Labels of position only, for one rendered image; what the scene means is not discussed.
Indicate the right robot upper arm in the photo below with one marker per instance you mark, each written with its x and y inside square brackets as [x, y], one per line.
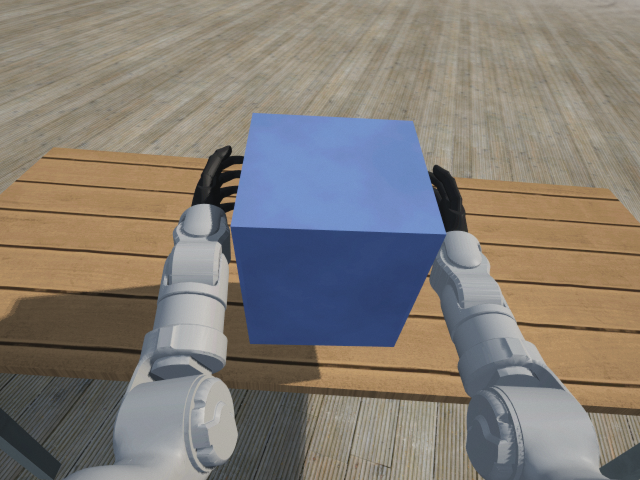
[530, 433]

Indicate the table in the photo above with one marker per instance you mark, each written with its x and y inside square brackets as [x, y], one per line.
[84, 236]

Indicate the carton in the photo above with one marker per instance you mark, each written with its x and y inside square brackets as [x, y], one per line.
[335, 228]

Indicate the left robot hand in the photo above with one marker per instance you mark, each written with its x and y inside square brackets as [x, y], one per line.
[208, 189]

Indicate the robot left forearm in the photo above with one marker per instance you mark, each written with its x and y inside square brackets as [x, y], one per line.
[187, 337]

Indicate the right robot hand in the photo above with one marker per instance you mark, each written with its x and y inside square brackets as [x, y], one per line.
[449, 200]

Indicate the left robot upper arm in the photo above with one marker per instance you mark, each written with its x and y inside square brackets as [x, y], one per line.
[174, 429]

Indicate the robot right forearm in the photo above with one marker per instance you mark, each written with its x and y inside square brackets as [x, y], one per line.
[491, 348]

